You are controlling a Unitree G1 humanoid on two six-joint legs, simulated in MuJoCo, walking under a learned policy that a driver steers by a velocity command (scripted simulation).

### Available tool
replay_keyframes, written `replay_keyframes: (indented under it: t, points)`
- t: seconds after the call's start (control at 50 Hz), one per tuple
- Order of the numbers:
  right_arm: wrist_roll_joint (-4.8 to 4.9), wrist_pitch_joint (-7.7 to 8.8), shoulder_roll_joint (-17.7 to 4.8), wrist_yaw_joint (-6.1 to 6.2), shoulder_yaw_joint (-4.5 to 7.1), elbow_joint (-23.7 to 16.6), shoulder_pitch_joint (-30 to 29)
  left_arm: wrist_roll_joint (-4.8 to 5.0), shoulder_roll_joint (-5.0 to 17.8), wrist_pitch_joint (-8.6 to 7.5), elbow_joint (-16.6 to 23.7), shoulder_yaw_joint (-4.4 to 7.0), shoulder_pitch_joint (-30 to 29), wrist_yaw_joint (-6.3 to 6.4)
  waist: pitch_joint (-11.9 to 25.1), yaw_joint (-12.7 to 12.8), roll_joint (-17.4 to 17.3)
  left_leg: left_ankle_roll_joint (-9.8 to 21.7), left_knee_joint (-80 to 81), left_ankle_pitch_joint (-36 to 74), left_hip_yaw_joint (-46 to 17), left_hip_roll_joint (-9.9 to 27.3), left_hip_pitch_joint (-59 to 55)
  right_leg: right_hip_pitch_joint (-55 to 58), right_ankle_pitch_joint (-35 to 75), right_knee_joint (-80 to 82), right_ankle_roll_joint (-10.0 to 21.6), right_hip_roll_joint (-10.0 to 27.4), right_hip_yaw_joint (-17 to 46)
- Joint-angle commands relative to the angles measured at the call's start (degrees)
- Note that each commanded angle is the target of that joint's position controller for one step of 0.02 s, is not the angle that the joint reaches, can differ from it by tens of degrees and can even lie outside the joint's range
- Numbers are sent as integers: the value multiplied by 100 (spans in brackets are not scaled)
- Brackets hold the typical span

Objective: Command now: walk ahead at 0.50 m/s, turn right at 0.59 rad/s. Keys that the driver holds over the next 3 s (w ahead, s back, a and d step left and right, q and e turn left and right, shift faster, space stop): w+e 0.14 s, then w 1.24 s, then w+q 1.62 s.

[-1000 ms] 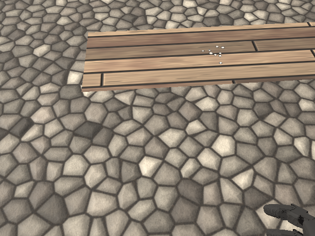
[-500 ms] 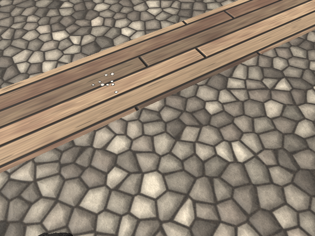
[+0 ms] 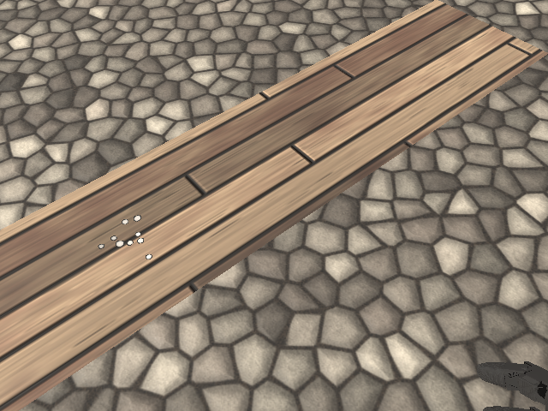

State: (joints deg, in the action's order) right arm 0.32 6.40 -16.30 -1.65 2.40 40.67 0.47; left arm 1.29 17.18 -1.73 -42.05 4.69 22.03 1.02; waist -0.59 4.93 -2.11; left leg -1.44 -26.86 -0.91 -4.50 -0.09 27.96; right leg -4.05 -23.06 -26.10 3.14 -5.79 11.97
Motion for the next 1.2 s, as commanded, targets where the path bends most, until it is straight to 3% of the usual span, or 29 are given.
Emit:
replay_keyframes:
  t: [0.02,0.04,0.06,0.08,0.12,0.14,0.24,0.34,0.42,0.46,0.5,0.52,0.54,0.56,0.58,0.62,0.64,0.72,0.82,0.92,0.98,1.02,1.04,1.06,1.08,1.1,1.14,1.16,1.2]
  points:
    - [-86,166,-1050,71,405,-129,1036,-48,438,-38,415,69,-268,4,824,-906,731,496,104,-359,-306,516,-2338,-858,1878,-1134,411,897,833]
    - [-189,139,-1521,116,516,-53,1802,-23,77,-69,543,-42,239,4,1719,-907,-466,1181,231,-1081,-2168,1800,-4381,-2429,385,-3050,-15,171,67]
    - [-71,59,-1465,54,524,125,2054,90,257,-107,641,-66,552,14,1922,-797,-1742,1665,882,-2682,-4212,2486,-4888,-3786,-1199,-4313,-163,166,-202]
    - [1,28,-951,59,390,10,1738,124,787,-91,535,62,217,15,1119,-903,-934,1458,1087,-3407,-3718,2293,-4251,-4198,-752,-4809,-215,523,-84]
    - [-57,-58,-611,97,270,-26,1231,6,837,-40,656,106,-501,-1,212,-819,-294,1149,1231,-2210,-2115,1802,-2910,-4020,42,-4637,-251,890,-398]
    - [-90,-61,-490,114,227,11,1095,-16,756,-20,688,123,-586,-25,39,-704,-357,1092,1358,-1689,-1623,1613,-2502,-3833,279,-4379,-244,1060,-397]
    - [-61,47,-680,88,279,318,1282,-23,230,1,796,-26,-768,-77,-75,-588,-250,1368,1849,-367,-573,1455,-2085,-3609,868,-3318,-309,1149,-517]
    - [60,-46,-911,99,302,516,1466,-61,78,-147,958,-158,-1608,-230,-189,-817,-134,1237,1898,297,273,1233,-2184,-3198,2178,-1496,-311,1099,-999]
    - [139,-169,-1091,100,326,783,1941,-6,169,-186,1166,-159,-2184,-321,-326,-951,-211,1138,1741,479,278,1497,-2690,-3014,2020,-783,-171,960,-1170]
    - [173,-246,-1182,116,345,866,1966,-24,309,-195,1184,-105,-2113,-340,-252,-781,-306,1038,1393,1248,321,1602,-2974,-2678,1648,-516,2,818,-1278]
    - [184,-302,-1146,149,305,897,1894,-83,660,-185,818,107,-936,-299,490,-87,-241,785,-62,2779,734,1278,-2718,-822,1832,-128,288,478,-1554]
    - [69,-279,-914,169,195,805,1884,-103,998,-147,592,244,18,-227,1173,326,29,558,-1475,1834,918,1038,-1709,812,1969,-362,540,1045,-910]
    - [-47,-175,-255,128,-33,569,2376,-160,1638,-118,523,351,423,-178,1915,76,1526,150,-3748,-1485,970,85,567,2681,1044,56,1455,2589,1874]
    - [31,-53,-604,97,42,677,2185,-95,1194,-129,540,232,480,-189,2308,221,1392,174,-4600,-3174,48,2,1196,2699,634,719,1629,2835,3016]
    - [205,9,-935,57,149,499,1757,-98,958,-163,535,124,93,-207,1393,151,1175,252,-4822,-2884,15,315,1704,2055,722,788,1391,2644,2166]
    - [114,16,-815,82,137,441,1341,-118,633,-204,542,26,-546,-234,503,-179,675,264,-4194,-2035,176,716,1450,594,1537,1051,1141,2134,921]
    - [64,-50,-785,88,161,490,1429,-158,475,-244,559,-20,-754,-246,372,-384,737,242,-3940,-1763,111,857,1071,95,1885,1246,1072,1960,592]
    - [4,-262,-470,112,100,504,1403,-135,593,-388,378,32,-848,-228,106,-630,616,27,-3231,-1103,149,886,860,-584,2426,1787,1197,1863,-30]
    - [-10,-201,-312,35,14,264,398,-105,770,-360,76,75,-507,-128,-219,-324,514,-19,-1337,483,288,688,795,-564,2342,1937,940,1615,-707]
    - [45,-144,-406,-91,-1,8,-292,-18,914,-272,-309,128,-37,-94,-383,-118,512,168,-467,516,282,505,770,157,2221,1680,817,1929,-691]
    - [34,-108,-561,-139,49,-6,-134,-3,983,-175,-444,163,-44,-54,-248,-292,619,400,-237,-131,380,375,451,663,2991,1217,659,2091,-638]
    - [9,-98,-885,-87,240,330,1003,-31,914,-100,-456,121,-158,-27,468,-885,595,661,-86,-254,723,31,-1196,523,4552,-176,416,1696,-967]
    - [-28,-112,-1271,-32,370,540,1986,-133,662,-88,-355,0,-57,0,1303,-1225,147,972,-323,-14,-78,772,-2857,-412,3539,-1774,203,1373,-1230]
    - [-48,-161,-1777,-24,488,655,2397,-136,0,-204,-245,-194,651,-63,1997,-907,-1405,1952,241,-1311,-2859,2082,-4858,-2822,278,-3928,-260,300,-1301]
    - [60,-161,-1215,-41,335,633,2414,-56,429,-329,-340,-119,362,-85,2092,-1144,-1113,1956,918,-2181,-3739,2128,-4957,-3532,-1030,-4674,-227,332,-470]
    - [49,-147,-1005,-25,260,571,2014,102,774,-408,-187,-18,-146,-119,1245,-1106,-784,1686,1015,-2227,-2944,1988,-4324,-3992,-652,-4858,-138,643,-490]
    - [-40,-139,-727,-13,187,456,1360,6,700,-434,-65,-22,-712,-72,407,-833,-156,1484,1241,-1212,-1811,1591,-2869,-3745,232,-4265,-123,1141,-761]
    - [-108,-112,-583,-12,138,432,1214,-38,649,-384,-86,0,-634,-64,331,-641,-280,1428,1385,-788,-1486,1435,-2424,-3376,499,-4025,-129,1299,-713]
    - [-86,-66,-574,-16,141,469,1182,-58,433,-269,-159,-32,-442,-62,310,-481,-328,1503,1660,-355,-1118,1333,-2025,-3023,668,-3725,-208,1362,-757]
